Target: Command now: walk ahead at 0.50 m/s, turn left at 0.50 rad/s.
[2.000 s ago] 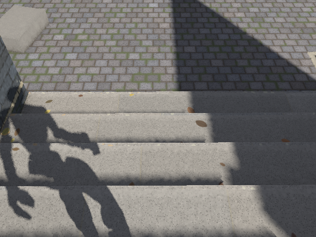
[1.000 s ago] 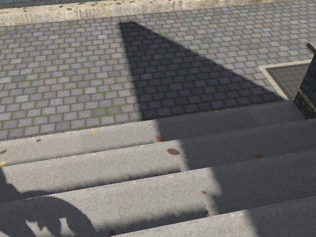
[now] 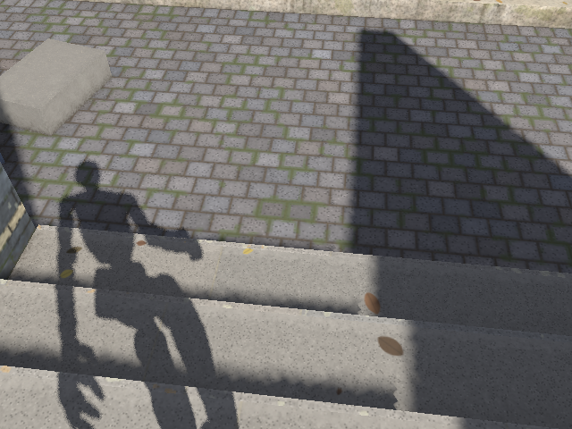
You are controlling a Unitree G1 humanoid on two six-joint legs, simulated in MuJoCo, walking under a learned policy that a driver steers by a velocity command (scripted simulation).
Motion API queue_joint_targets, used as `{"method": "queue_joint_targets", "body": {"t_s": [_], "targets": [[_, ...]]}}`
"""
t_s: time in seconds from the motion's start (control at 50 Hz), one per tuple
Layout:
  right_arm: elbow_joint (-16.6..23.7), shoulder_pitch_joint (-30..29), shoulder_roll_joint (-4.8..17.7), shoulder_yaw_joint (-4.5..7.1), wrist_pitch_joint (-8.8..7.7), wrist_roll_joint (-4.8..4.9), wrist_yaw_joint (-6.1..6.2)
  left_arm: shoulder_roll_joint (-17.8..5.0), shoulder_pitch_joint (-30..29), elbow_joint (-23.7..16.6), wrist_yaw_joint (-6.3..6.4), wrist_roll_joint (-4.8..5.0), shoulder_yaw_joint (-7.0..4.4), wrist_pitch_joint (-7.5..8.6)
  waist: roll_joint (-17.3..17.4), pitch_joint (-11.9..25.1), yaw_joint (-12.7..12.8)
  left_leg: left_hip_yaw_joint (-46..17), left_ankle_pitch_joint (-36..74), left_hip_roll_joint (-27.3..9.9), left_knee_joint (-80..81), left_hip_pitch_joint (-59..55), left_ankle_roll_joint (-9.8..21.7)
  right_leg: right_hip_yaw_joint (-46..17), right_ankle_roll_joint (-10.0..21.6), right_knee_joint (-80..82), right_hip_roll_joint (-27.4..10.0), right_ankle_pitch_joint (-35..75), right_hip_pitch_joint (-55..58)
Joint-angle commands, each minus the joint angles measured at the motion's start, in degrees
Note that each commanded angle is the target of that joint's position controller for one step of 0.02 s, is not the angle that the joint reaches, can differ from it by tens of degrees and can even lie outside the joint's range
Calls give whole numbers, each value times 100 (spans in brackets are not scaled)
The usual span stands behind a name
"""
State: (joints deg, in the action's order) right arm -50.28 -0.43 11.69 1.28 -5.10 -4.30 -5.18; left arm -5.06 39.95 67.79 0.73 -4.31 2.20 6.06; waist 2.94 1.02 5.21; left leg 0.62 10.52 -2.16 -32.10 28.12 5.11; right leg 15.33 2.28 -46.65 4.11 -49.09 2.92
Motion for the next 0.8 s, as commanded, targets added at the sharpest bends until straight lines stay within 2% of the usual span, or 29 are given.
{"method": "queue_joint_targets", "body": {"t_s": [0.02, 0.04, 0.06, 0.08, 0.1, 0.12, 0.16, 0.18, 0.2, 0.24, 0.26, 0.28, 0.3, 0.34, 0.38, 0.4, 0.42, 0.44, 0.46, 0.48, 0.5, 0.52, 0.54, 0.56, 0.58, 0.62, 0.68, 0.74, 0.8], "targets": [[-318, 778, 795, 229, -81, 11, 114, -1350, 1, -241, 57, -7, -279, -73, -459, -848, -555, 494, -704, 237, 430, -1383, -120, -1125, -250, -627, -1410, 8103, -1159], [-1041, 2395, 999, 335, -161, -46, 170, -1449, -613, -455, -69, -44, -306, -164, -143, -726, -1142, 725, -71, 376, 1189, -2989, 14, -878, -507, -1773, -1157, 7963, -2006], [-1853, 4722, 824, 346, -153, -171, 238, -950, -688, -329, -351, -182, -211, -221, 765, 252, -1988, -88, 1899, -316, 1016, -6268, 954, -840, -966, -4587, -853, 4689, -4114], [-2005, 5233, 1559, 546, -87, 83, 316, -327, -172, -594, -635, -113, 20, -158, 1015, 2242, -1819, -2051, 5179, -1696, -1172, -8930, 2443, -1449, -1312, -7120, -437, 204, -5724], [-2018, 5640, 1494, 615, -160, -6, 436, -584, -1991, -1467, -680, 91, -38, 117, 167, 1710, -2582, -2899, 4061, -1987, -897, -9318, 2508, -1980, -1595, -7202, -428, -220, -7974], [-1615, 4402, 1025, 486, -183, 23, 458, -961, -3016, -2051, -602, 198, -115, 315, -910, 697, -2207, -2803, 1445, -1971, -354, -7865, 2043, -2318, -1374, -5053, -732, 362, -8501], [-736, 1609, -145, -8, -111, -5, 327, -1229, -2614, -1884, -291, -125, -276, 199, -920, -652, -646, -2033, -233, -1423, 918, -2618, 1544, -2409, -274, -2157, -1475, 2093, -5758], [-355, 830, 73, -60, -104, 115, 254, -1096, -2209, -1634, -94, -79, -293, 132, -430, -1070, -128, -1434, -341, -1025, 1377, 204, 1491, -2087, -80, -796, -1425, 2758, -3496], [-314, 915, 597, 45, -147, 152, 212, -847, -1964, -1701, -63, -57, -254, 61, 162, -954, 126, -1346, -122, -554, 1194, 1523, 1496, -1518, -27, -1038, -1080, 3458, -2097], [-69, 1026, 985, 156, -300, -115, 111, -447, -1240, -1689, -176, -62, -63, -5, -218, -488, 397, -1104, -690, -49, 457, 2892, 1135, -960, -98, -1530, -690, 5269, -425], [-70, 1311, 648, 96, -448, -168, 163, -410, -1501, -1761, -213, -55, -1, -3, -642, -592, 16, -1049, -1550, 163, -43, 2376, 879, -1929, -160, -341, -1014, 6722, -1159], [-104, 1556, 691, 94, -517, -56, 254, -654, -1642, -1933, -176, -29, -49, -40, -429, -537, -1, -1211, -1985, 226, -556, 1854, 794, -1739, -259, 200, -897, 6795, -1263], [-311, 2126, 594, 116, -528, 60, 350, -776, -2017, -1868, -197, 97, -5, -81, -500, -735, -443, -918, -3512, 527, -925, 1554, 500, -1752, -340, 1654, -993, 7739, -1268], [-501, 2868, 707, 63, -324, 50, 378, -1029, -2401, -1956, -221, -4, -47, -186, -506, -874, -444, -1706, -4086, 345, -1559, 1064, 523, -1353, -413, 2455, -929, 7756, -883], [-438, 3204, 620, -25, -125, 30, 270, -1612, -2202, -1763, -248, -86, -315, -115, -253, -752, -369, -2255, -3411, 106, -2402, -6, 362, -1297, -110, 2689, -943, 6949, -702], [-407, 3078, 475, -67, -96, -100, 149, -2181, -961, -1316, -227, 51, -578, 20, -555, -200, 126, -2041, -2648, 317, -3906, 88, -103, -1523, 388, 2499, -1224, 7508, 444], [-600, 4156, -382, -221, -114, -101, -20, -2379, 154, -1083, -342, -10, -669, 66, -1816, 1842, 146, -1160, -4738, 992, -6611, 1457, -483, -2373, 1831, 293, -2349, 10394, 3354], [-707, 4763, -143, -75, -67, 55, -137, -2508, 242, -1224, -575, -95, -616, -73, -1928, 2372, 80, -905, -5997, 1300, -8764, 2860, -553, -4315, 2593, 841, -3112, 9951, 3728], [-424, 3816, 394, 98, -25, 227, -100, -2364, 115, -1186, -687, -211, -581, -214, -1329, 1146, 228, -696, -5556, 1000, -9652, 4129, -556, -4457, 2221, 1346, -3190, 8530, 2784], [79, 2745, 526, 120, -19, 248, 56, -2289, -611, -1241, -721, 60, -573, -204, -1363, 128, 130, -554, -4847, 604, -9487, 5407, -516, -4994, 2097, 2070, -3273, 4583, 1625], [118, 2261, 553, 93, -20, 185, 270, -1427, -1041, -1338, -686, 96, -324, -149, -553, -302, -28, -751, -3664, 133, -8634, 5000, -357, -4671, 1828, 2537, -3032, 3439, 141], [93, 2217, 272, -33, 20, 138, 370, -1006, -1237, -1320, -662, -44, -170, -116, -328, -467, -379, -878, -2905, -230, -8003, 4164, -241, -4320, 1811, 2795, -2967, 3884, -1098], [74, 2405, -260, -246, 98, 34, 369, -625, -1795, -1423, -530, -167, -80, -98, -235, -769, -838, -1215, -2328, -693, -7043, 3378, -70, -3952, 1824, 3148, -2936, 3919, -2200], [111, 2389, -445, -314, 162, -48, 294, -627, -1739, -1256, -414, -96, -100, -13, -421, -924, -850, -926, -2428, -618, -6712, 3062, 29, -3542, 1780, 3359, -2574, 3770, -2726], [103, 2347, -389, -334, 136, -198, 213, -269, -1864, -1236, -198, -13, -15, 138, -270, -761, -769, -1020, -1015, -718, -5171, 3139, 96, -3019, 1440, 3173, -1982, 3838, -2509], [182, 1467, 84, -183, 8, -24, 82, -510, -1288, -1010, -73, 11, 3, 339, -532, -353, -259, -343, 440, -586, -2646, 2174, -125, -2062, 1430, 3151, -1535, 4754, -2483], [387, 933, 97, -169, 88, 65, -50, -1317, -778, -645, -255, -19, -104, 291, -750, -474, -440, 22, 327, -204, -2307, 1017, -337, -1994, 1311, 3102, -1749, 6332, -2676], [545, 667, 216, -107, 126, -42, -4, -1341, -840, -590, -351, -58, -162, 255, -704, -469, -522, -241, -110, -180, -2060, 1259, -254, -2068, 1213, 2593, -1912, 6891, -1449], [890, -101, 182, -61, 123, -27, 94, -1055, 64, -238, -163, -33, -200, 218, -725, -599, -70, -107, -1425, -163, -1411, 2173, -180, -2378, 1261, 2272, -2137, 6990, 324]]}}
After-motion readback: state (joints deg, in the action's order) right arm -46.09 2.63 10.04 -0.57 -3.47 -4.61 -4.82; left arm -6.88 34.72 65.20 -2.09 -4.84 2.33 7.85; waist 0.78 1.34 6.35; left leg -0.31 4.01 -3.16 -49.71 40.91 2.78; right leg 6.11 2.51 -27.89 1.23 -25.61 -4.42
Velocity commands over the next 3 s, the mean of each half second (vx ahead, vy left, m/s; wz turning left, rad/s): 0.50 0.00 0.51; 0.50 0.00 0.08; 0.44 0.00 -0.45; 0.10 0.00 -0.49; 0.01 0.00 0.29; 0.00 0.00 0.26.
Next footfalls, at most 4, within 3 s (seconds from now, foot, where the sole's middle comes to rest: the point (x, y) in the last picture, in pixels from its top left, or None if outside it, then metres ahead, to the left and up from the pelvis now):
0.04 left None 0.13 0.08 -0.83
0.40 right None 0.44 -0.14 -0.97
0.88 left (259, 421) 0.61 0.16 -0.97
1.36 right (331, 343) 0.94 -0.03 -1.12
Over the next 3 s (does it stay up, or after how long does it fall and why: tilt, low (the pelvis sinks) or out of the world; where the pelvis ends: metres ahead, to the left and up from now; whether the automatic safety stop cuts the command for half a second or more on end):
stays up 0.92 0.13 -0.36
